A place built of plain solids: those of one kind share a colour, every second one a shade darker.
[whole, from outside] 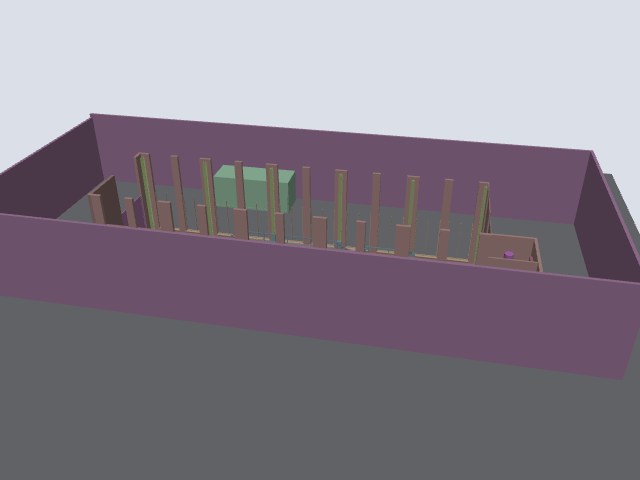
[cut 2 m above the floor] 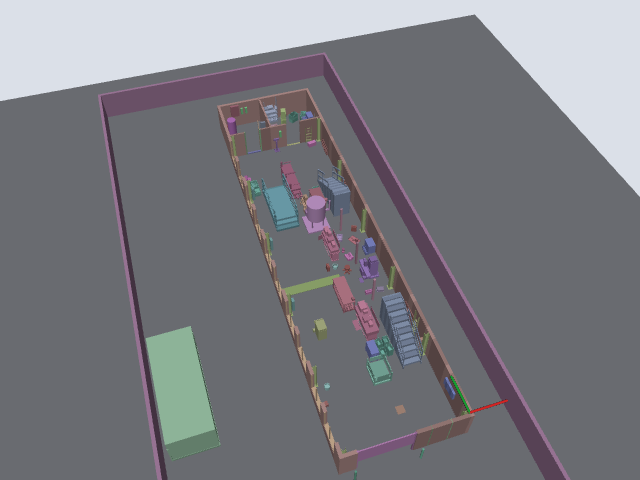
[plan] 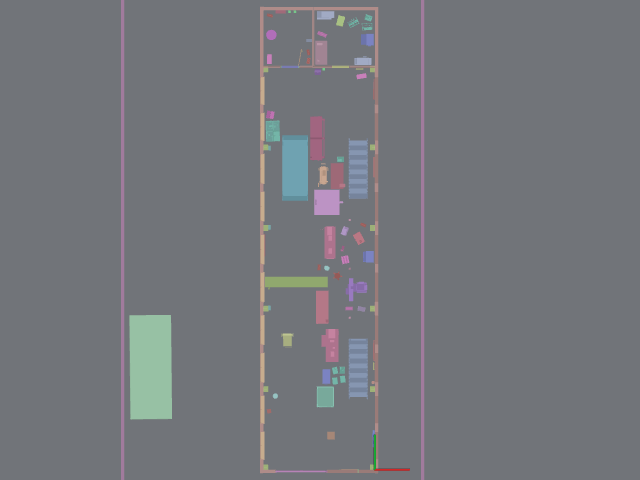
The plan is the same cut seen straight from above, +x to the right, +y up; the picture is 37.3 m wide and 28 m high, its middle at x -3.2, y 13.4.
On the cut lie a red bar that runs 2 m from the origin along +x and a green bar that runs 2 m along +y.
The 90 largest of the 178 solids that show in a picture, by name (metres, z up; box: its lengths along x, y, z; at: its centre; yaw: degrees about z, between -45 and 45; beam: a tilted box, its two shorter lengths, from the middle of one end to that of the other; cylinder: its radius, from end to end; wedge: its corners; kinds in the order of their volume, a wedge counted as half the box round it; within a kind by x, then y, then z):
{
 "yard_bound_1": {"box": [0.2, 39.6, 6.03], "at": [-14.71, 11.2, 2.96]},
 "yard_bound_2": {"box": [17.7, 0.2, 5.72], "at": [-5.96, -8.5, 2.81]},
 "yard_bound_3": {"box": [17.7, 0.2, 6.03], "at": [-5.96, 30.9, 2.96]},
 "yard_bound_4": {"box": [0.2, 39.6, 6.03], "at": [2.78, 11.2, 2.96]},
 "beyond_container_1": {"box": [2.32, 5.99, 2.59], "at": [-13.08, 5.99, 1.24], "yaw": 0.6},
 "beyond_container_2": {"box": [2.4, 6.06, 2.65], "at": [-13.08, 5.99, 1.27], "yaw": 0.6},
 "beyond_container_3": {"box": [0.08, 6.06, 0.23], "at": [-11.9, 5.98, 0.06], "yaw": 0.6},
 "wall_1": {"box": [0.2, 0.81, 6.45], "at": [-6.6, 0.2, 3.17]},
 "wall_2": {"box": [0.2, 1.61, 0.65], "at": [-6.6, 1.4, 0.28]},
 "wall_3": {"box": [0.2, 0.51, 6.45], "at": [-6.6, 2.45, 3.17]},
 "wall_4": {"box": [0.2, 1.61, 0.65], "at": [-6.6, 3.5, 0.28]},
 "wall_5": {"box": [0.2, 0.81, 6.45], "at": [-6.6, 4.7, 3.17]},
 "wall_6": {"box": [0.2, 1.71, 0.65], "at": [-6.6, 5.95, 0.28]},
 "wall_7": {"box": [0.2, 0.51, 6.45], "at": [-6.6, 7.05, 3.17]},
 "wall_8": {"box": [0.2, 1.71, 0.65], "at": [-6.6, 8.15, 0.28]},
 "wall_9": {"box": [0.2, 0.81, 6.45], "at": [-6.6, 9.4, 3.17]},
 "wall_10": {"box": [0.2, 1.71, 0.65], "at": [-6.6, 10.65, 0.28]},
 "wall_11": {"box": [0.2, 0.51, 6.45], "at": [-6.6, 11.75, 3.17]},
 "wall_12": {"box": [0.2, 1.71, 0.65], "at": [-6.6, 12.85, 0.28]},
 "wall_13": {"box": [0.2, 0.81, 6.45], "at": [-6.6, 14.1, 3.17]},
 "wall_14": {"box": [0.2, 0.51, 6.45], "at": [-6.6, 16.45, 3.17]},
 "wall_15": {"box": [0.2, 0.81, 6.45], "at": [-6.6, 18.8, 3.17]},
 "wall_16": {"box": [0.2, 0.51, 6.45], "at": [-6.6, 21.05, 3.17]},
 "wall_17": {"box": [0.2, 0.61, 6.45], "at": [-6.6, 23.2, 3.17]},
 "wall_18": {"box": [0.2, 3.5, 2.85], "at": [-6.6, 25.25, 1.38]},
 "wall_19": {"box": [0.91, 0.2, 6.45], "at": [-6.25, -0.1, 3.17]},
 "wall_20": {"box": [1.0, 0.06, 6.45], "at": [-6.0, 23.47, 3.17]},
 "wall_21": {"box": [3.1, 0.2, 2.85], "at": [-5.15, 26.9, 1.38]},
 "wall_22": {"box": [0.86, 0.06, 6.45], "at": [-3.97, 23.47, 3.17]},
 "wall_23": {"box": [0.06, 3.3, 2.85], "at": [-3.63, 25.15, 1.38]},
 "wall_24": {"box": [0.06, 3.3, 2.85], "at": [-3.57, 25.15, 1.38]},
 "wall_25": {"box": [1.16, 0.06, 6.45], "at": [-3.08, 23.47, 3.17]},
 "wall_26": {"box": [3.8, 0.2, 2.85], "at": [-1.7, 26.9, 1.38]},
 "wall_27": {"box": [3.01, 0.2, 6.45], "at": [-1.3, -0.1, 3.17]},
 "wall_28": {"box": [1.5, 0.06, 6.45], "at": [-0.75, 23.47, 3.17]},
 "wall_29": {"box": [0.2, 0.81, 6.45], "at": [0.1, 0.2, 3.17]},
 "wall_30": {"box": [0.2, 1.61, 4.45], "at": [0.1, 1.4, 2.17]},
 "wall_31": {"box": [0.2, 0.51, 6.45], "at": [0.1, 2.45, 3.17]},
 "wall_32": {"box": [0.2, 1.61, 4.45], "at": [0.1, 3.5, 2.17]},
 "wall_33": {"box": [0.2, 0.81, 6.45], "at": [0.1, 4.7, 3.17]},
 "wall_34": {"box": [0.2, 1.71, 4.45], "at": [0.1, 5.95, 2.17]},
 "wall_35": {"box": [0.2, 0.51, 6.45], "at": [0.1, 7.05, 3.17]},
 "wall_36": {"box": [0.2, 1.71, 4.45], "at": [0.1, 8.15, 2.17]},
 "wall_37": {"box": [0.2, 0.81, 6.45], "at": [0.1, 9.4, 3.17]},
 "wall_38": {"box": [0.2, 1.71, 4.45], "at": [0.1, 10.65, 2.17]},
 "wall_39": {"box": [0.2, 0.51, 6.45], "at": [0.1, 11.75, 3.17]},
 "wall_40": {"box": [0.2, 1.71, 4.45], "at": [0.1, 12.85, 2.17]},
 "wall_41": {"box": [0.2, 0.81, 6.45], "at": [0.1, 14.1, 3.17]},
 "wall_42": {"box": [0.2, 1.71, 4.45], "at": [0.1, 15.35, 2.17]},
 "wall_43": {"box": [0.2, 0.51, 6.45], "at": [0.1, 16.45, 3.17]},
 "wall_44": {"box": [0.2, 1.71, 4.45], "at": [0.1, 17.55, 2.17]},
 "wall_45": {"box": [0.2, 0.81, 6.45], "at": [0.1, 18.8, 3.17]},
 "wall_46": {"box": [0.2, 1.61, 4.45], "at": [0.1, 20.0, 2.17]},
 "wall_47": {"box": [0.2, 0.51, 6.45], "at": [0.1, 21.05, 3.17]},
 "wall_48": {"box": [0.2, 1.61, 4.45], "at": [0.1, 22.1, 2.17]},
 "wall_49": {"box": [0.2, 0.61, 6.45], "at": [0.1, 23.2, 3.17]},
 "wall_50": {"box": [0.2, 3.5, 2.85], "at": [0.1, 25.25, 1.38]},
 "staging_1": {"box": [1.5, 0.3, 0.22], "at": [-4.65, 15.84, 0.06]},
 "staging_2": {"box": [1.5, 0.3, 0.39], "at": [-4.65, 16.12, 0.14]},
 "staging_3": {"box": [1.5, 2.7, 0.56], "at": [-4.65, 17.6, 0.23]},
 "staging_4": {"box": [1.5, 0.3, 0.39], "at": [-4.65, 19.08, 0.14]},
 "staging_5": {"box": [1.5, 0.3, 0.22], "at": [-4.65, 19.36, 0.06]},
 "air_vessel_1": {"box": [1.48, 1.48, 0.17], "at": [-2.8, 15.6, 0.04]},
 "air_vessel_2": {"cylinder": 0.6, "from": [-2.8, 15.6, 0.73], "to": [-2.8, 15.6, 2.44]},
 "centre_lathe_1": {"box": [0.28, 0.47, 0.55], "at": [-2.63, 13.92, 0.97]},
 "centre_lathe_2": {"box": [0.53, 1.73, 0.22], "at": [-2.62, 13.24, 0.81]},
 "centre_lathe_3": {"box": [0.42, 0.41, 0.5], "at": [-2.6, 12.5, 0.45]},
 "centre_lathe_4": {"box": [0.47, 0.35, 0.59], "at": [-2.51, 7.13, 0.85]},
 "centre_lathe_5": {"box": [0.4, 0.54, 0.64], "at": [-2.51, 7.94, 0.95]},
 "centre_lathe_6": {"box": [0.74, 1.93, 0.3], "at": [-2.5, 7.25, 0.78]},
 "stillage_1": {"box": [1.0, 1.2, 0.22], "at": [-2.88, 4.25, 0.06], "yaw": -0.2},
 "stillage_2": {"box": [0.88, 1.08, 0.46], "at": [-2.88, 4.25, 0.18], "yaw": -0.2},
 "roll_cab_1": {"box": [0.46, 0.85, 0.76], "at": [-2.83, 5.44, 0.49]},
 "roll_cab_2": {"box": [0.46, 0.68, 0.7], "at": [-0.29, 12.43, 0.46]},
 "roll_cab_3": {"box": [0.42, 0.66, 0.32], "at": [-0.27, 25.09, 0.93]},
 "air_station_1": {"cylinder": 0.3, "from": [-6.04, 25.36, 0.0], "to": [-6.04, 25.36, 1.8]},
 "roller_shutter_1": {"box": [2.86, 0.06, 2.71], "at": [-4.3, -0.12, 2.15]},
 "stair_openriser_1": {"box": [1.1, 0.3, 0.23], "at": [-0.97, 4.39, 0.06]},
 "stair_openriser_2": {"box": [1.0, 0.1, 2.07], "at": [-0.97, 15.86, 0.98]},
 "stair_openriser_3": {"box": [1.1, 0.3, 0.23], "at": [-0.97, 19.05, 0.06]},
 "wheelie_bin_1": {"box": [0.51, 0.62, 1.12], "at": [-5.1, 7.51, 0.51], "yaw": 0.7},
 "milling_machine_1": {"box": [0.42, 0.36, 1.57], "at": [-0.83, 10.66, 0.73]},
 "bar_rack_1": {"box": [0.71, 2.52, 0.13], "at": [-3.42, 19.33, 0.92]},
 "fitters_bench_1": {"box": [0.73, 1.93, 0.07], "at": [-3.06, 9.47, 0.84]},
 "fitters_bench_2": {"box": [0.75, 1.5, 0.1], "at": [-2.21, 17.12, 0.84]},
 "pallet_1": {"box": [0.8, 1.2, 0.19], "at": [-5.95, 19.75, 0.05], "yaw": 1.4},
 "trench_plates_1": {"box": [3.66, 0.6, 0.08], "at": [-4.58, 10.95, -0.01]},
 "packing_desk_1": {"box": [0.7, 1.4, 0.16], "at": [-3.12, 24.32, 0.84]},
 "distribution_board_1": {"box": [0.6, 0.18, 0.91], "at": [-5.5, 26.71, 1.45]},
 "shelving_bay_1": {"box": [0.84, 0.48, 0.19], "at": [-2.95, 26.5, 0.91]}
}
